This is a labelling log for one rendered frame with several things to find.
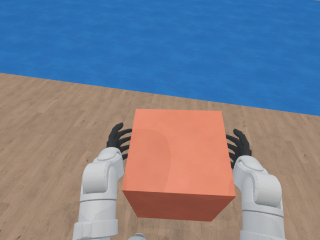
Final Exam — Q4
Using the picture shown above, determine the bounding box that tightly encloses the right robot hand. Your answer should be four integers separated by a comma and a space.
226, 129, 252, 170

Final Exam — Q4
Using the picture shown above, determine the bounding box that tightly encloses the left robot shin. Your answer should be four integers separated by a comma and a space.
134, 233, 145, 238

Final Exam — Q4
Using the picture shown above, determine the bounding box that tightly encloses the carton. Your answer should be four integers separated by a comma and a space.
122, 108, 236, 222

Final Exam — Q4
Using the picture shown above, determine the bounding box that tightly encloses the left robot forearm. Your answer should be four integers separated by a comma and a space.
72, 147, 125, 240

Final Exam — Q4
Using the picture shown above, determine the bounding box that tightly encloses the right robot forearm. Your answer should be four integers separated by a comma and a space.
233, 155, 287, 240

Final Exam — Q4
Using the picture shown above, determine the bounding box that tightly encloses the left robot hand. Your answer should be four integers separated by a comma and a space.
106, 122, 133, 160

